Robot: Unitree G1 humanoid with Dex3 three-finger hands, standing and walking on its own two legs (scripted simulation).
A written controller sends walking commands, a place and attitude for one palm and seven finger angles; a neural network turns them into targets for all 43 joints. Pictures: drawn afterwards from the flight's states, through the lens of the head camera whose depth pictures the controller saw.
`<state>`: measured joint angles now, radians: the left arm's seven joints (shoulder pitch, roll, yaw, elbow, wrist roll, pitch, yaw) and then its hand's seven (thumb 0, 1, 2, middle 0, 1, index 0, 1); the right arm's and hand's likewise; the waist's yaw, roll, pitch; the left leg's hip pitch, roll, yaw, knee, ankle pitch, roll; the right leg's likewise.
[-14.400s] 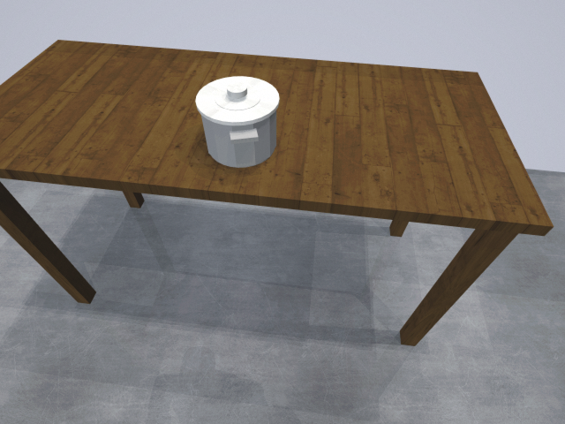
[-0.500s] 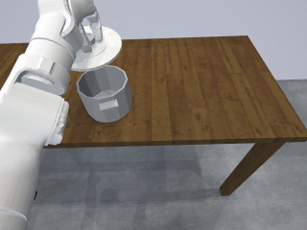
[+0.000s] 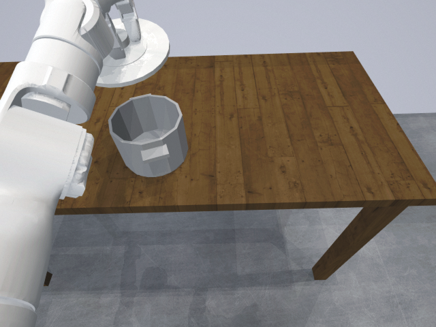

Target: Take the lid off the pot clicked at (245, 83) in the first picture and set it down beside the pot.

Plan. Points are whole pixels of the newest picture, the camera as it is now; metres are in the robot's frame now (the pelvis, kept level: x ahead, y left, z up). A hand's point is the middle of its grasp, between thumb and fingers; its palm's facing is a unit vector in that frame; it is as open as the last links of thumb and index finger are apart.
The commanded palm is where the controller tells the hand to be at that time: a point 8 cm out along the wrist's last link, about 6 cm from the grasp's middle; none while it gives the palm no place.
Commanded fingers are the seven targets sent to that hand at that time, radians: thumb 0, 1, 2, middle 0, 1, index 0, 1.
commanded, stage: move the lid sideways beside the pot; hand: left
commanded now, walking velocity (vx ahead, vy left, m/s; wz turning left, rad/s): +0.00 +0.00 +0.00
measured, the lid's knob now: (116, 39) +0.53 +0.13 +0.26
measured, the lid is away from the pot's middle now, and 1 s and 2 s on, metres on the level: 0.01 0.13 0.24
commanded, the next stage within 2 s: none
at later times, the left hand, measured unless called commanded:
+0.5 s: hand (75, 45) +0.49 +0.18 +0.27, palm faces -0.26 -0.09 -0.96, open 6.4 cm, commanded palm +0.50 +0.19 +0.35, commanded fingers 0.00 0.90 0.60 -0.91 -1.07 -0.94 -1.07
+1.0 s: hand (33, 51) +0.48 +0.24 +0.27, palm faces -0.26 -0.09 -0.96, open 6.4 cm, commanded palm +0.50 +0.25 +0.35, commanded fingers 0.00 0.90 0.60 -0.91 -1.07 -0.94 -1.07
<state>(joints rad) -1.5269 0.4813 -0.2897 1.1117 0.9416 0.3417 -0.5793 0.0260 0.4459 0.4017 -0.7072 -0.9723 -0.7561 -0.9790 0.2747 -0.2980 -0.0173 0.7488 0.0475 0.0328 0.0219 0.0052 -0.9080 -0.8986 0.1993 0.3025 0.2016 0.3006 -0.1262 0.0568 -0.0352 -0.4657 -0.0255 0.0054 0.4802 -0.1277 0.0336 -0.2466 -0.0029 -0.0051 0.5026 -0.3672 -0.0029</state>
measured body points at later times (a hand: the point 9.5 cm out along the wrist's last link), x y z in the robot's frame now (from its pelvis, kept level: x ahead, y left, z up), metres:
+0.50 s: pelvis +0.00 +0.00 +0.00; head +0.04 -0.01 +0.45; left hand +0.50 +0.18 +0.33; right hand +0.06 -0.28 -0.13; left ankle +0.07 +0.10 -0.73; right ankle -0.07 -0.12 -0.73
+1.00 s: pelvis -0.01 +0.01 +0.00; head +0.04 +0.00 +0.45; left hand +0.49 +0.24 +0.33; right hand +0.04 -0.27 -0.13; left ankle +0.07 +0.10 -0.73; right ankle -0.07 -0.12 -0.73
